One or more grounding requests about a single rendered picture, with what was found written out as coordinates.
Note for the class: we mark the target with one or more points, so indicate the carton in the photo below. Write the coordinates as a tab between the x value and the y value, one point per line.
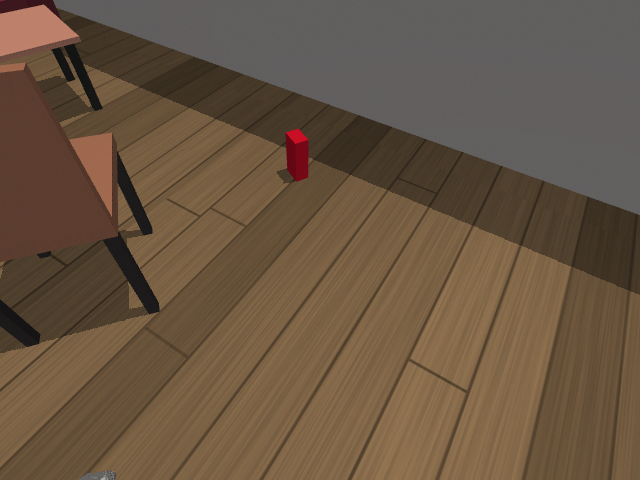
297	154

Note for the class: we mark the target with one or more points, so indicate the coffee table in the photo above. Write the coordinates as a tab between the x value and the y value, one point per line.
37	29

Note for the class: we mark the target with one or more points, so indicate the chair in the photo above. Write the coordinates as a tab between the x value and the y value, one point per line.
57	192

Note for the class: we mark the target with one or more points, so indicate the sofa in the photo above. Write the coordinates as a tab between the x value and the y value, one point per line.
13	5

